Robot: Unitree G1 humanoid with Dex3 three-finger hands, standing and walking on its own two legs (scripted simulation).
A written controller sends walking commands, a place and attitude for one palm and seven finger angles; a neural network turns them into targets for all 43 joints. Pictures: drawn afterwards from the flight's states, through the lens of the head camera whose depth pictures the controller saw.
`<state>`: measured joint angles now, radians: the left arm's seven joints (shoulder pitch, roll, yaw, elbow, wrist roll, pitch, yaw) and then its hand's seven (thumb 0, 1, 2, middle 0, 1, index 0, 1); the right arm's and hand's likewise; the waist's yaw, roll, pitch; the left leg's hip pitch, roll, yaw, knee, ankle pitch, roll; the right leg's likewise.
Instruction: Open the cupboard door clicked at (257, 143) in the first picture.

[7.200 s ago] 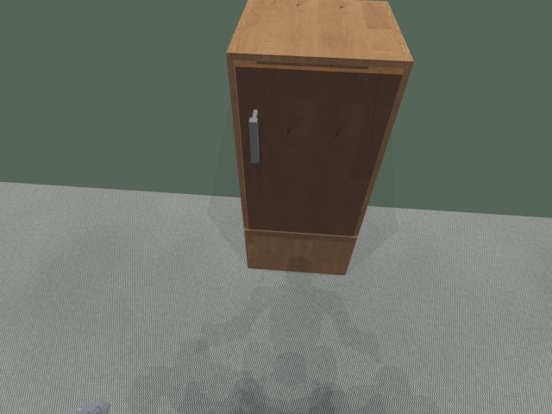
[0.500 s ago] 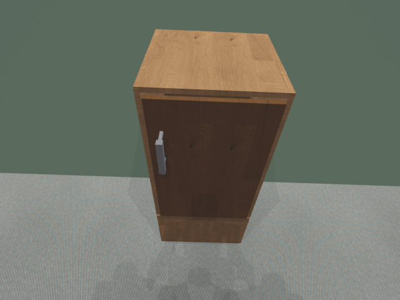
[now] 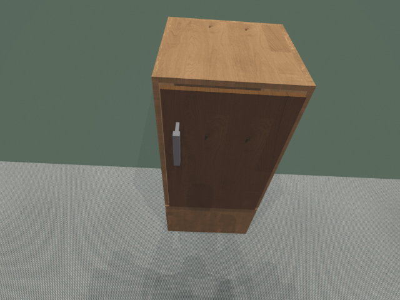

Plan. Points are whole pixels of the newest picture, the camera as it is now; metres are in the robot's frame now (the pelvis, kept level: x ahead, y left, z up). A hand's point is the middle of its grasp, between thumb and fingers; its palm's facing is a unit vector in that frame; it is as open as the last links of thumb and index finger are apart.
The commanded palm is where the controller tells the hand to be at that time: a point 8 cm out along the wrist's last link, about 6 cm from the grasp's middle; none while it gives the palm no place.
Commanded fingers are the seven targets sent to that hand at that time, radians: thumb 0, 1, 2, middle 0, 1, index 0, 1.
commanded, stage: come to a stop and stand still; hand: left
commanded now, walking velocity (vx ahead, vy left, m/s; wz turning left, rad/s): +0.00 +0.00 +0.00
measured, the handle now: (177, 144) +0.53 +0.10 -0.04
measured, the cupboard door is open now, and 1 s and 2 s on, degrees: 0 0 0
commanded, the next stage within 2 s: look again from close up in 0.46 s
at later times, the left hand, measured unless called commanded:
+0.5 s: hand out of the picture -0.04 +0.17 -0.18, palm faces +0.06 -0.99 -0.15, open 7.4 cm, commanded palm none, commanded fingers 0.00 0.90 0.90 -0.20 -0.30 -0.20 -0.30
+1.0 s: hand out of the picture -0.09 +0.20 -0.19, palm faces +0.15 -0.98 -0.14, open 7.4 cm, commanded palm none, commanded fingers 0.00 0.90 0.90 -0.20 -0.30 -0.20 -0.30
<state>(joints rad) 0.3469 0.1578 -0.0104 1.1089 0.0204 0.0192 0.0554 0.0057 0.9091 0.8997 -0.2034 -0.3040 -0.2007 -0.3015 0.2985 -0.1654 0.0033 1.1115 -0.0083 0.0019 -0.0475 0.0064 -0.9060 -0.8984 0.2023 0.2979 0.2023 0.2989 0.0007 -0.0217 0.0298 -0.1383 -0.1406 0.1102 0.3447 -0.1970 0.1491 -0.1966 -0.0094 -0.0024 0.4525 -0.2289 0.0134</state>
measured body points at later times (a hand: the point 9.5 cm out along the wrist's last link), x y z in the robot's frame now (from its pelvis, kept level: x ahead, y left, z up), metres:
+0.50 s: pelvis +0.01 +0.02 +0.00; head +0.01 +0.03 +0.45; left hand -0.04 +0.22 -0.17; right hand -0.01 -0.19 -0.16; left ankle +0.00 +0.00 -0.74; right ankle +0.01 -0.13 -0.74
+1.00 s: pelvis -0.01 +0.06 -0.01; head +0.00 +0.09 +0.44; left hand -0.10 +0.25 -0.18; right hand +0.01 -0.17 -0.16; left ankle +0.00 +0.01 -0.73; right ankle +0.01 -0.13 -0.74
